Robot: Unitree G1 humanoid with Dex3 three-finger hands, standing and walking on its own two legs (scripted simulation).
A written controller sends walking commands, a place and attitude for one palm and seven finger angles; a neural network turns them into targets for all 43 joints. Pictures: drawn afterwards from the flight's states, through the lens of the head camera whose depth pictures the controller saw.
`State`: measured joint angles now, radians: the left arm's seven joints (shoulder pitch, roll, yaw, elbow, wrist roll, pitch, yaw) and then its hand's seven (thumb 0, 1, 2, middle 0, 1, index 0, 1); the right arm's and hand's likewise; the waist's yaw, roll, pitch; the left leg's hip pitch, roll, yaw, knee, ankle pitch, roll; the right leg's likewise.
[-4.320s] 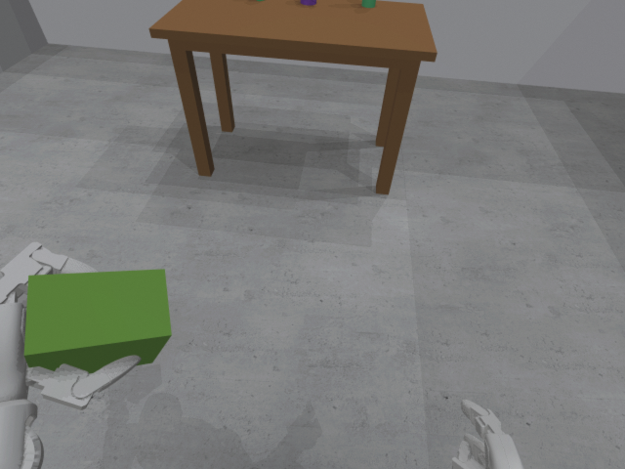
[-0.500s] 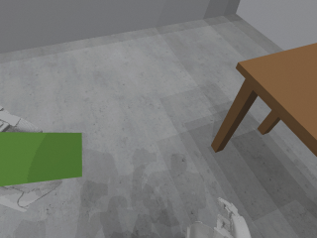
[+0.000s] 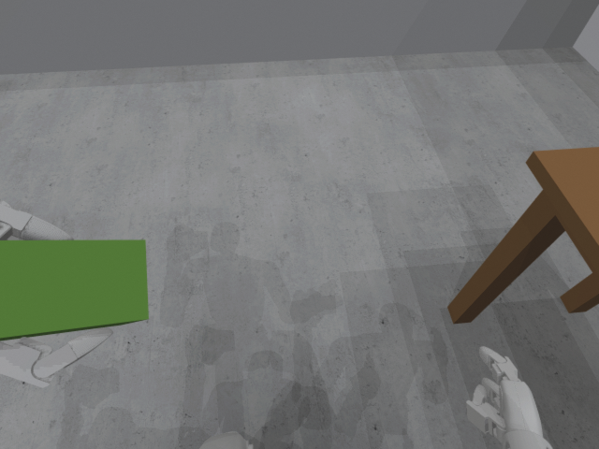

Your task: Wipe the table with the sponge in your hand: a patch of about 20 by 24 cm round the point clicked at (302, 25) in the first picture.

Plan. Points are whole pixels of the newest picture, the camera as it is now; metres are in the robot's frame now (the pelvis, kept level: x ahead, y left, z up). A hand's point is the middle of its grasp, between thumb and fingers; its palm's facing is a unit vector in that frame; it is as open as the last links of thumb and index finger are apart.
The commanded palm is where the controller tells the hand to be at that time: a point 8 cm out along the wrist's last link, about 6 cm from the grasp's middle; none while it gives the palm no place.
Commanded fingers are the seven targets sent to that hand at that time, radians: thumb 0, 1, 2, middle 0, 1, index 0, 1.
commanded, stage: walk to a spot facing it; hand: left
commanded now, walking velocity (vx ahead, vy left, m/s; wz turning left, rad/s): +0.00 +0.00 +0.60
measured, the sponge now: (87, 290) +0.23 +0.20 +0.18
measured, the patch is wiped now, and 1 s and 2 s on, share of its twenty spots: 0.00 0.00 0.00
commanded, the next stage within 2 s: turn to face it in 1.64 s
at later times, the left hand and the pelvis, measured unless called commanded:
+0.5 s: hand out of the picture +0.07 +0.28 +0.19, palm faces +0.61 -0.63 -0.48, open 10.8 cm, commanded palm +0.02 +0.30 +0.18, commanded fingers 0.00 0.10 1.30 -1.20 -1.60 -1.20 -1.60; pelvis -0.05 -0.01 +0.00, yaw +17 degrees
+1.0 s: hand out of the picture -0.03 +0.31 +0.18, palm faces +0.81 -0.42 -0.42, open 10.8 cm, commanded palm -0.09 +0.31 +0.18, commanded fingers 0.00 0.10 1.30 -1.20 -1.60 -1.20 -1.60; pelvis -0.07 -0.01 +0.00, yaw +34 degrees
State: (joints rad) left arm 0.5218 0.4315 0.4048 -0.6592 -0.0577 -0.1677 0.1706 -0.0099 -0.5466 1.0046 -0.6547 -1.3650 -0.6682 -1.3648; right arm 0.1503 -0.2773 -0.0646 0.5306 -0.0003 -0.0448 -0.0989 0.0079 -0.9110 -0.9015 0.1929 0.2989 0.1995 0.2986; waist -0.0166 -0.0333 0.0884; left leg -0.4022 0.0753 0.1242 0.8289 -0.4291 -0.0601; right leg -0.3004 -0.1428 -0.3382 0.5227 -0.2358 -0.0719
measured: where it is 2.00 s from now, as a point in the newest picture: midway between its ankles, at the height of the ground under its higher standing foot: outside the picture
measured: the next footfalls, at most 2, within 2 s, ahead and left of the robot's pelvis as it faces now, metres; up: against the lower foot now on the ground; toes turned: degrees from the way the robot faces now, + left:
left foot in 0.10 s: +0.02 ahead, +0.14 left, +0.00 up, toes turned +11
right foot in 0.52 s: -0.01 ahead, -0.11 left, +0.00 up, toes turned +12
